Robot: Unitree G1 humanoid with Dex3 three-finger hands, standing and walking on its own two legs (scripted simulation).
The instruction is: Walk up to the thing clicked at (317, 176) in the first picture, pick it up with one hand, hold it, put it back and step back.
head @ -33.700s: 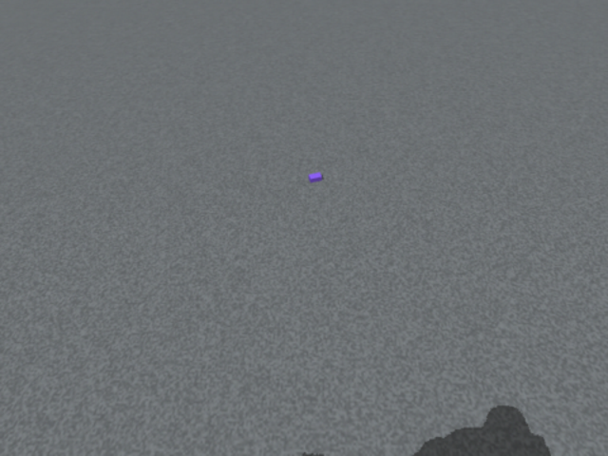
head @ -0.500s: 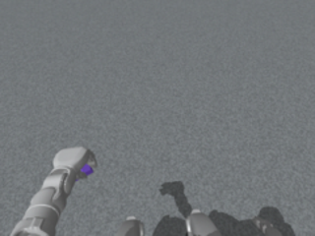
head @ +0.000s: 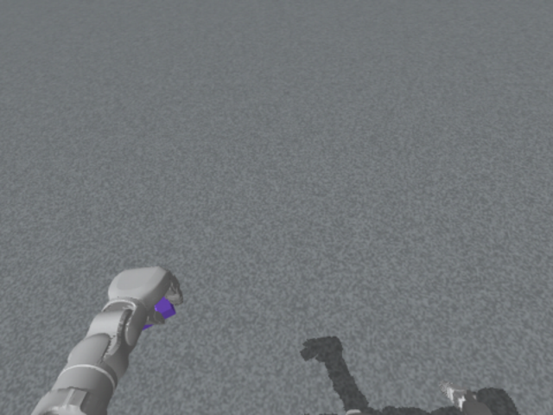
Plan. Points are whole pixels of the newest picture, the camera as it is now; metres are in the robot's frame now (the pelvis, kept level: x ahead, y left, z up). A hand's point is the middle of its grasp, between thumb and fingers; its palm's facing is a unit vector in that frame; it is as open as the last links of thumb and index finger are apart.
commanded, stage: hold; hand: left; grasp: from above
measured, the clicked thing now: (154, 310) +0.33 +0.24 -0.11
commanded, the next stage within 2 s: crouch in 1.72 s
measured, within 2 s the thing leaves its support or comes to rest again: neither
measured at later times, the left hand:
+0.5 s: hand (148, 305) +0.31 +0.22 -0.03, palm faces -0.47 -0.02 -0.88, open 5.1 cm
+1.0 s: hand (149, 310) +0.29 +0.21 -0.01, palm faces -0.46 -0.03 -0.89, open 5.0 cm
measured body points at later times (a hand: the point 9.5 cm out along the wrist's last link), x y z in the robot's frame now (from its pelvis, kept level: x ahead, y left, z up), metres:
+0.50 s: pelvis +0.01 +0.00 +0.01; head +0.03 -0.02 +0.46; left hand +0.33 +0.22 +0.02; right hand +0.13 -0.27 -0.11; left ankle +0.01 +0.12 -0.71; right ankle +0.03 -0.15 -0.71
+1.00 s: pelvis +0.00 -0.01 +0.02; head +0.01 -0.04 +0.47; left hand +0.31 +0.21 +0.04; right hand +0.14 -0.27 -0.09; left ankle +0.01 +0.12 -0.71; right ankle +0.03 -0.15 -0.71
